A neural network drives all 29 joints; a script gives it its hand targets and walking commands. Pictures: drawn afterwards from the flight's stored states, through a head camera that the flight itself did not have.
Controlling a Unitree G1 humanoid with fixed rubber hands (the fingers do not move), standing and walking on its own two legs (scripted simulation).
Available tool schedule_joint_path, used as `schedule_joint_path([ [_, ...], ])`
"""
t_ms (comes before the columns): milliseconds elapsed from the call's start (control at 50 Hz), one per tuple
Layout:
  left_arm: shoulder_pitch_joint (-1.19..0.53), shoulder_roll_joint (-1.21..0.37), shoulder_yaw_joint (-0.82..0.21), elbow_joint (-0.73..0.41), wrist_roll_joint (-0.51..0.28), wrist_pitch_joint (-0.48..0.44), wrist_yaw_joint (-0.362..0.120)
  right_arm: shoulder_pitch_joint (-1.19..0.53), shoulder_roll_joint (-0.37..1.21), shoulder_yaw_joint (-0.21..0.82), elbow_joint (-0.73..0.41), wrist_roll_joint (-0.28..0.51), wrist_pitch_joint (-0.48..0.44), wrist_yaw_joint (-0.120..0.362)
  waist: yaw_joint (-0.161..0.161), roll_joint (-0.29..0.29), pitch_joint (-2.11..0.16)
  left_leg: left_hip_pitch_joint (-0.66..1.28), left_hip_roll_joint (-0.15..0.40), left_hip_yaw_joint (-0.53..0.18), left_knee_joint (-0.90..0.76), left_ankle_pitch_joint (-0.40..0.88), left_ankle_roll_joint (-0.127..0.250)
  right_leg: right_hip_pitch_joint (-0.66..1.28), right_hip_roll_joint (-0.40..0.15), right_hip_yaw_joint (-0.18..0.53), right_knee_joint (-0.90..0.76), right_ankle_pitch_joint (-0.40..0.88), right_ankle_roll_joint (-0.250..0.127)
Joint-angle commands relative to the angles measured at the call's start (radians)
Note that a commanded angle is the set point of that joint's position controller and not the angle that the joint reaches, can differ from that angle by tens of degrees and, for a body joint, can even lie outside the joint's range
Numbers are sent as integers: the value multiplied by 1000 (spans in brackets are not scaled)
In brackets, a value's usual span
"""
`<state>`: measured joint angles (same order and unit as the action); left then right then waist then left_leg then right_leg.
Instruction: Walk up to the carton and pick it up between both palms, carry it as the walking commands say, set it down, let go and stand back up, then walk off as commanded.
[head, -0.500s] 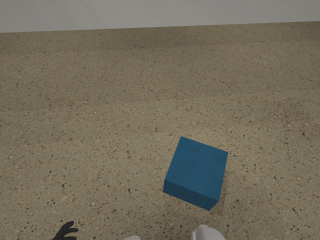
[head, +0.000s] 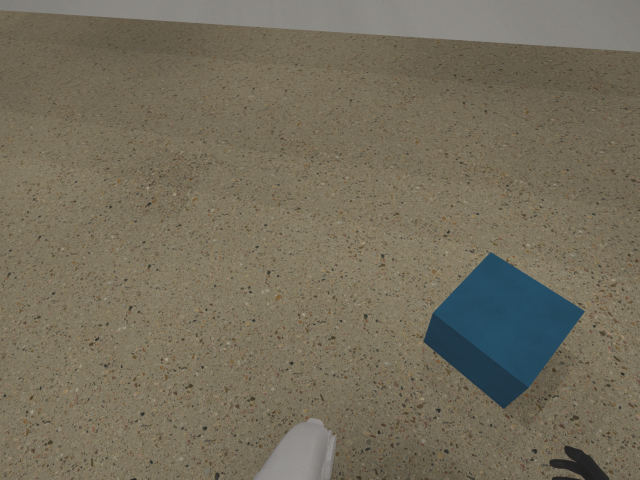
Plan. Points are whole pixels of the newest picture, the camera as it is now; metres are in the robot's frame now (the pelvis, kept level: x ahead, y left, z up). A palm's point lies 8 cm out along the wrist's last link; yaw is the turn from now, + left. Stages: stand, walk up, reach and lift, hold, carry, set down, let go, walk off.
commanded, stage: walk off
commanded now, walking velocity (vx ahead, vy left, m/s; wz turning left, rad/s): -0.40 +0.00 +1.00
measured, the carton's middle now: (497, 327) +0.58 -0.44 -0.67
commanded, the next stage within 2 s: stand in 1.26 s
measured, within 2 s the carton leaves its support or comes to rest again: neither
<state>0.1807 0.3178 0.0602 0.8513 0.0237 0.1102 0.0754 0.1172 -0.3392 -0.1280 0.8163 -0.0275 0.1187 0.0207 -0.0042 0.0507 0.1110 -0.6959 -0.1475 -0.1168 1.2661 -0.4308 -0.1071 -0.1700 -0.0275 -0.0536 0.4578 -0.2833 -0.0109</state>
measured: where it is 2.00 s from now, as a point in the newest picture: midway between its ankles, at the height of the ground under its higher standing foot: outside the picture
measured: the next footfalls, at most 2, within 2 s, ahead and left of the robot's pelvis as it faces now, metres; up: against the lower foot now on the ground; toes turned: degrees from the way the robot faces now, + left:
left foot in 0.24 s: -0.14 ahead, +0.18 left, +0.00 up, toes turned +17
right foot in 0.66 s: -0.18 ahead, -0.12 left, +0.00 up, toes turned +40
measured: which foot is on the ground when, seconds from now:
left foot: up 0.00-0.22, down 0.24-0.66, up 0.68-1.00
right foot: down 0.00-0.24, up 0.26-0.64, down 0.66-1.00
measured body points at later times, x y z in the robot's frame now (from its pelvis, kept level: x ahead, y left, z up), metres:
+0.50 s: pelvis -0.19 +0.02 +0.00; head -0.14 +0.08 +0.44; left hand -0.19 +0.34 -0.13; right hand +0.06 -0.20 -0.10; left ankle -0.18 +0.17 -0.74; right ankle -0.14 -0.14 -0.66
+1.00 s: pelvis -0.35 -0.10 -0.01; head -0.31 -0.06 +0.43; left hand -0.47 +0.19 -0.11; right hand -0.04 -0.16 -0.14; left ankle -0.52 -0.07 -0.71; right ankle -0.21 -0.14 -0.74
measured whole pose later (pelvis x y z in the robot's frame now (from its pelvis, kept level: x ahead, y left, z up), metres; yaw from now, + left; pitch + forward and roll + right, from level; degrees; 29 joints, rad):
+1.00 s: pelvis -0.35 -0.10 -0.01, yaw +58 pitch -1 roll +2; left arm 0.07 0.26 0.05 0.67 0.02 0.05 0.02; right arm 0.13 -0.31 -0.10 0.76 0.01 0.12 0.05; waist -0.03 0.00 0.14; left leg -0.25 0.05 0.01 0.80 -0.49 -0.14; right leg -0.34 -0.21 -0.23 0.62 -0.25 0.02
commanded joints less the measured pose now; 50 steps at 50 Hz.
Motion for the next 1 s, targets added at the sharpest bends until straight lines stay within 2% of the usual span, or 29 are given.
schedule_joint_path([
  [0, -307, 78, -4, -197, 4, -44, -9, 116, -116, -23, -6, 11, 6, 11, -92, -172, -92, 201, 79, 59, 269, 26, -11, -176, -206, -15, -68, 499, -118],
  [40, -122, 106, 8, -157, 0, -45, -14, -8, -87, -6, -50, 20, -7, 18, 23, -219, -80, 83, 116, 105, 51, 17, -46, 81, -227, -7, -26, 563, -141],
  [80, -12, 135, 30, -124, -5, -45, -19, -60, -58, 6, -86, 26, -9, 27, 74, -281, -99, 98, 157, 124, -199, -54, -62, 220, -261, -13, 36, 685, -138],
  [140, 27, 177, 56, -101, 1, -55, -37, -14, -38, 10, -86, 37, -2, 20, 72, -353, -163, 284, 156, 205, -502, -117, -38, 224, -302, -51, 111, 843, -140],
  [180, -1, 189, 68, -102, -13, -59, -47, 50, -46, 3, -73, 31, -8, 17, 29, -353, -185, 399, 160, 208, -694, 28, -19, 165, -317, -79, 171, 772, -102],
  [200, -1, 179, 66, -99, -25, -64, -57, 82, -64, -6, -61, 20, -18, 14, -7, -267, -180, 487, 174, 181, -854, 225, -12, 73, -305, -127, 236, 613, -36],
  [220, 28, 158, 62, -114, -31, -69, -74, 123, -157, -25, -58, 6, -29, 8, -31, -47, -136, 623, 279, 14, -936, 511, 10, -189, -257, -148, 357, 162, 43],
  [240, -63, 63, 38, -199, -26, -52, -73, 184, -346, -52, -72, 8, -32, 17, -80, 356, -136, 645, 593, -342, -860, 1139, 158, -504, -96, -114, 552, -451, 105],
  [260, -219, 73, 24, -239, -13, -25, -58, 243, -346, -62, -71, 3, -43, 14, -166, 243, -193, 524, 624, -382, -882, 1145, 266, -455, -90, 66, 701, -451, 97],
  [300, -191, 47, 24, -210, -31, -20, -62, 34, -225, -35, -105, -2, -32, -13, -49, 198, -112, 409, 446, -188, -868, 732, 204, -412, -96, 98, 773, -222, 70],
  [320, -149, 51, 26, -195, -24, -28, -66, -19, -185, -27, -123, -1, -29, -23, -21, 222, -118, 420, 390, -166, -836, 690, 180, -411, -78, 97, 803, -144, 63],
  [340, -108, 59, 30, -176, -13, -32, -71, -37, -156, -19, -139, 5, -26, -26, -11, 196, -146, 412, 363, -153, -821, 686, 182, -380, -54, 86, 836, -101, 66],
  [400, -118, 34, 25, -184, -8, -34, -74, 28, -154, -19, -135, 17, -27, -13, -28, 134, -166, 442, 342, -213, -832, 610, 173, -360, -14, 73, 752, -88, 69],
  [480, -101, 38, 24, -190, -29, -24, -56, 66, -174, -19, -131, 6, -31, -2, -50, 191, -163, 523, 330, -375, -909, 470, 163, -314, 48, 96, 484, -176, 78],
  [540, -27, 61, 34, -170, -45, -20, -37, 50, -187, -22, -129, 5, -33, 9, -36, 205, -204, 529, 324, -453, -975, 423, 160, -193, 83, 113, 335, -209, 73],
  [600, 84, 68, 45, -138, -47, -22, -21, -3, -175, -21, -130, 15, -41, 16, 6, 232, -224, 429, 271, -459, -1057, 291, 92, 18, 111, 103, 94, -183, 44],
  [620, 148, 86, 55, -124, -41, -27, -11, -20, -159, -16, -135, 21, -50, 15, 37, 236, -221, 353, 222, -421, -1078, 211, 28, 139, 92, 87, -69, -109, 31],
  [640, 183, 131, 67, -112, -26, -33, 1, 13, -106, -6, -130, 25, -62, 13, 35, 109, -205, 245, 120, -322, -980, 76, -32, 235, -11, 165, -228, -128, 11],
  [660, 57, 245, 80, -167, -17, -35, 3, 94, -29, -1, -130, 34, -64, 4, -25, -254, -227, 153, -39, -94, -527, -75, -51, 140, -374, 459, -242, -113, -99],
  [680, -82, 226, 59, -229, 0, -28, -20, -1, -122, -25, -137, -9, -47, -12, 1, -294, -123, 94, 47, 19, -199, -196, -47, -187, -532, 403, -269, 136, -223],
  [700, -153, 114, 23, -244, 2, -28, -32, -30, -148, -32, -129, -6, -31, -6, -22, -201, -80, 204, 84, -4, -10, -163, -22, -319, -433, 287, -238, 310, -221],
  [720, -250, 60, -2, -256, 5, -30, -35, 36, -128, -27, -104, 0, -17, 5, -96, -186, -62, 235, 69, -4, 141, -105, -1, -358, -328, 143, -174, 449, -176],
  [740, -293, 50, -6, -272, 9, -35, -33, 98, -121, -24, -82, 5, -5, 13, -124, -190, -96, 239, 70, 8, 228, -45, 5, -300, -267, 58, -114, 519, -132],
  [760, -282, 53, -1, -282, 7, -41, -26, 132, -115, -23, -64, 11, -2, 20, -107, -206, -113, 208, 72, 31, 269, -16, -7, -215, -240, 22, -79, 557, -125],
  [820, -102, 87, 16, -252, 0, -50, -21, 22, -94, -9, -91, 26, -14, 26, 16, -236, -115, 88, 113, 87, 77, 11, -54, 78, -246, 1, -21, 591, -139],
  [860, -2, 104, 32, -217, -5, -54, -25, -43, -59, 3, -120, 29, -14, 30, 69, -273, -130, 91, 143, 112, -132, -41, -68, 206, -275, -8, 31, 679, -139],
  [920, 42, 141, 56, -185, 7, -59, -42, -13, -27, 16, -126, 43, -8, 27, 74, -352, -184, 266, 156, 183, -423, -142, -47, 211, -308, -59, 94, 813, -143],
  [960, 25, 160, 69, -177, -1, -62, -50, 32, -30, 11, -119, 40, -8, 26, 48, -381, -206, 348, 156, 205, -571, -83, -26, 187, -332, -72, 121, 789, -127],
  [980, 8, 163, 73, -175, -10, -63, -55, 58, -36, 8, -112, 33, -14, 25, 23, -356, -213, 414, 164, 209, -684, 15, -14, 140, -338, -97, 158, 718, -97],
])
